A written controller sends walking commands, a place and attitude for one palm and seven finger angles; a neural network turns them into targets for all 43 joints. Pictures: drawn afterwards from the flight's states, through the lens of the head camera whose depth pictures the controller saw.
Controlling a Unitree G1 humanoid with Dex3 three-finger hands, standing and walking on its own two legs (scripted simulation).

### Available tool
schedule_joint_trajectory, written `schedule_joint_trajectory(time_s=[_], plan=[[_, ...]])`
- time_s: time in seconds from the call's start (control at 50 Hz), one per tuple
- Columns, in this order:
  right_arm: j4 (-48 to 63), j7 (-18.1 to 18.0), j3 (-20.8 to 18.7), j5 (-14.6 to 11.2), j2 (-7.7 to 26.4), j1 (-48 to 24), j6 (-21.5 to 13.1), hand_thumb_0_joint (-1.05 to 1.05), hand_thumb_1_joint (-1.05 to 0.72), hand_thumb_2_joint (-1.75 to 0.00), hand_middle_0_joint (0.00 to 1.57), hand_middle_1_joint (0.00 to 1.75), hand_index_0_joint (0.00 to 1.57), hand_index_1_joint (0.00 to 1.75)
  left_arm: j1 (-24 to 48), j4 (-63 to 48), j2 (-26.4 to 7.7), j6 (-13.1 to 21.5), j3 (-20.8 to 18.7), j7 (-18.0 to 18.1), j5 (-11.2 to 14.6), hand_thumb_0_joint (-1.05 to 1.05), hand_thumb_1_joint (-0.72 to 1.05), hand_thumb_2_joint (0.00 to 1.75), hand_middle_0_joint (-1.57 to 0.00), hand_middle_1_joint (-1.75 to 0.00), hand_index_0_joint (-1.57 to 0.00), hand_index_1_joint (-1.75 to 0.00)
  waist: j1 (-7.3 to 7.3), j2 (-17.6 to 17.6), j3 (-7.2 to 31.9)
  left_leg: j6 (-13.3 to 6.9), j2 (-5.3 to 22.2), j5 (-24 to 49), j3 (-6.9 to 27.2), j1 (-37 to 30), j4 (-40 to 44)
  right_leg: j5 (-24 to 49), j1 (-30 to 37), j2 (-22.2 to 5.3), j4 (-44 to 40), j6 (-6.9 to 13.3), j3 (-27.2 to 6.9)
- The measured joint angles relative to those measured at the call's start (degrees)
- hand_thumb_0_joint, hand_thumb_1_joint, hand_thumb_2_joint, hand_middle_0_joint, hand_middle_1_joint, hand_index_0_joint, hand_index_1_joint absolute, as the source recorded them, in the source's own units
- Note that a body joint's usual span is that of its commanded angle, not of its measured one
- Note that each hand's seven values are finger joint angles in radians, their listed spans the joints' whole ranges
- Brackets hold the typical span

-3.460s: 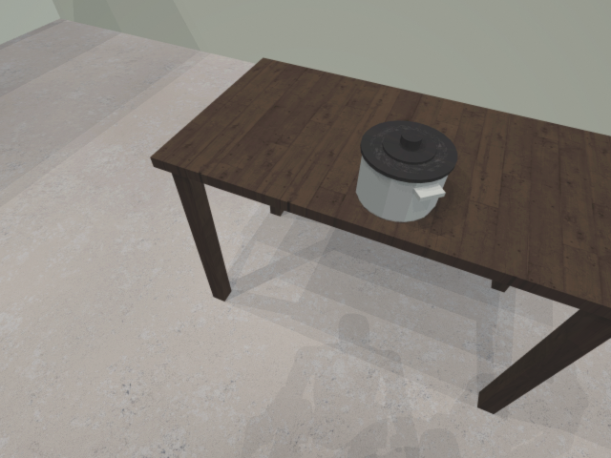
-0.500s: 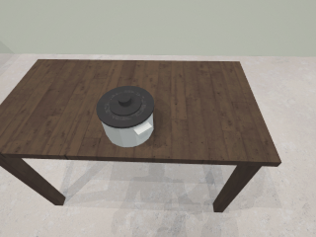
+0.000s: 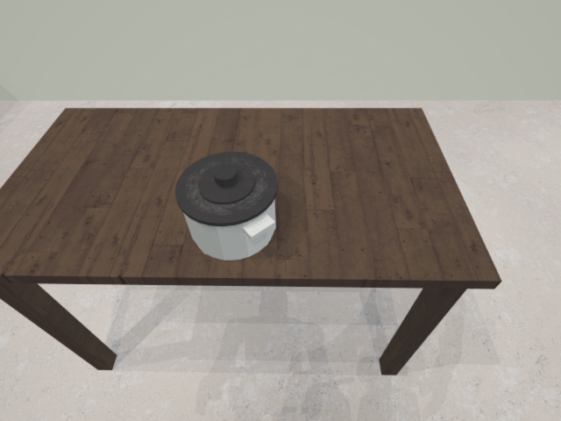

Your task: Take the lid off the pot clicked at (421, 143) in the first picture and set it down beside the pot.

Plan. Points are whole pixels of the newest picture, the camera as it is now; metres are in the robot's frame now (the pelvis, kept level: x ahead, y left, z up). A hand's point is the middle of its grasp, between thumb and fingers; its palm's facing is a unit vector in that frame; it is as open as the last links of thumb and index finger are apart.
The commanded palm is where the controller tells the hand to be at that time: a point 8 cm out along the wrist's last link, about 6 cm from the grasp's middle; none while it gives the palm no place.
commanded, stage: come to a stop and stand still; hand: left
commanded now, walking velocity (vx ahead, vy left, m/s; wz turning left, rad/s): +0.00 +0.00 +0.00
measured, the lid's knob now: (225, 175) +0.50 +0.12 +0.06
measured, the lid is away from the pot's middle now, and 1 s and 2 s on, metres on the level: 0.00 0.00 0.00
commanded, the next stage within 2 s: look again from close up in 0.04 s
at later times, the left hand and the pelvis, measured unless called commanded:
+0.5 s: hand out of the picture +0.03 +0.17 -0.17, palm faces +0.01 -0.98 -0.18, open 7.4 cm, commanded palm none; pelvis +0.02 +0.00 +0.00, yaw +0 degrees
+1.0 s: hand out of the picture +0.02 +0.17 -0.17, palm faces +0.02 -0.98 -0.19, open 7.4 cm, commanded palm +0.11 +0.23 -0.06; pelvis +0.02 +0.00 +0.01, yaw +0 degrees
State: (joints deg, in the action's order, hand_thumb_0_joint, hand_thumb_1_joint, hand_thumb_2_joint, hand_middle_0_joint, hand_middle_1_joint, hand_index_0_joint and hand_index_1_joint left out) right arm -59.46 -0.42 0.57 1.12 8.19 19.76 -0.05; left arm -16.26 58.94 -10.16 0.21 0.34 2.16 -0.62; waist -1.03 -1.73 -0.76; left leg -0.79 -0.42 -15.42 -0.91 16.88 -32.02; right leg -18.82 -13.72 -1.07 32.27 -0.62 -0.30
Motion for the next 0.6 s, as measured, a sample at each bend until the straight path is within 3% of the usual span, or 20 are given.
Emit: schedule_joint_trajectory(time_s=[0.6], plan=[[-2.02,-1.32,-0.47,-0.61,1.14,-6.83,-1.25,0.01,-0.93,-0.9,0.2,0.3,0.2,0.3,-0.72,1.94,0.61,0.47,0.54,-0.05,0.07,0.01,0.91,0.9,-0.2,-0.3,-0.2,-0.3,1.53,3.11,-1.48,0.34,0.09,-0.32,0.05,-4.6,3.81,0.08,4.89,0.08,-4.51,0.02,0.09]])
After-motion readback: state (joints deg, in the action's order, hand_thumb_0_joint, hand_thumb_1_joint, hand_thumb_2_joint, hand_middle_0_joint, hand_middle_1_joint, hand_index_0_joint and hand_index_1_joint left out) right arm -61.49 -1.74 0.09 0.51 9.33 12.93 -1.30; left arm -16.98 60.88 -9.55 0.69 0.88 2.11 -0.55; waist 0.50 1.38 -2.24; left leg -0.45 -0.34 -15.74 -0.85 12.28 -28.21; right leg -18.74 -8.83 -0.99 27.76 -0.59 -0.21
